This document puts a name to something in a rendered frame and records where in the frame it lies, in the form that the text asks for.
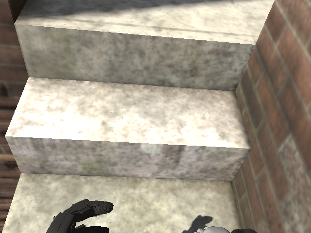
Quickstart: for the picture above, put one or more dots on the left robot hand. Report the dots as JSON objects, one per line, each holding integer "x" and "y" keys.
{"x": 66, "y": 222}

